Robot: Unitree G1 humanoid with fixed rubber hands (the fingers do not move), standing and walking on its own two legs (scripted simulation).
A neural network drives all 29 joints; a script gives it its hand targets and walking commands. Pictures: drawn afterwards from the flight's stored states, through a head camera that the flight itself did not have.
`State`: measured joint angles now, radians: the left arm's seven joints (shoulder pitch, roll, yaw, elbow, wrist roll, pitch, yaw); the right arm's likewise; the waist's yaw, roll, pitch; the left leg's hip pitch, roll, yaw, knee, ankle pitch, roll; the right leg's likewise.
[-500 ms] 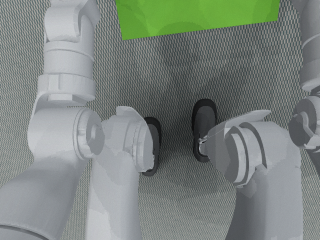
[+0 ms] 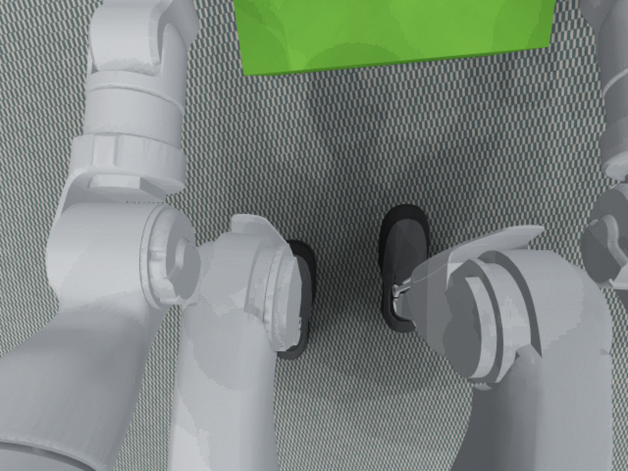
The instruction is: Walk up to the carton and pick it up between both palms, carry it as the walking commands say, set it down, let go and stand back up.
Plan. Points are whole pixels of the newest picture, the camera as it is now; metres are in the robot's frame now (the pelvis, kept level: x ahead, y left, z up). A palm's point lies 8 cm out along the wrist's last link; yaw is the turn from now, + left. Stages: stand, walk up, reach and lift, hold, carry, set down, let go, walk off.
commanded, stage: set down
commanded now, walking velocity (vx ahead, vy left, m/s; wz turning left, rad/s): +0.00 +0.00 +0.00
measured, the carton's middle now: out of the picture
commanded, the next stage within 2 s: none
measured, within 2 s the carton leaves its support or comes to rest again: neither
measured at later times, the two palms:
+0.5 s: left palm out of the picture +0.55 +0.15 -0.20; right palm out of the picture +0.55 -0.22 -0.21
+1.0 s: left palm out of the picture +0.55 +0.16 -0.20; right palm out of the picture +0.55 -0.22 -0.21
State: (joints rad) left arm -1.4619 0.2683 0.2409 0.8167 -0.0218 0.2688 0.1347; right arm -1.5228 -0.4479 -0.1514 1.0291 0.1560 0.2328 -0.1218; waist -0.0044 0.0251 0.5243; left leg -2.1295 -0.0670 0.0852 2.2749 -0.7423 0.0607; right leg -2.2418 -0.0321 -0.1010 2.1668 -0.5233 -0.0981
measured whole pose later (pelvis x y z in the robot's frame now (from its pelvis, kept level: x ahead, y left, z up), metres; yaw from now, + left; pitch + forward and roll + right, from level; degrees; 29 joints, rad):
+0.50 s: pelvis +0.00 +0.00 -0.01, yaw +0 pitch +34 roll +0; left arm -1.48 0.27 0.30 0.85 -0.02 0.24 0.05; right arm -1.53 -0.47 -0.15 1.06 0.16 0.21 -0.06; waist 0.00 0.03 0.52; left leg -2.16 -0.07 0.09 2.31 -0.75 0.06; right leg -2.27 -0.03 -0.10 2.20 -0.52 -0.10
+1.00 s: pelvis +0.00 +0.00 -0.02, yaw +0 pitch +34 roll +0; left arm -1.49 0.27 0.34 0.86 -0.02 0.23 -0.02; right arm -1.53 -0.51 -0.15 1.08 0.16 0.19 0.03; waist 0.00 0.03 0.52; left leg -2.17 -0.08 0.09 2.32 -0.74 0.06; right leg -2.28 -0.04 -0.10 2.21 -0.52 -0.10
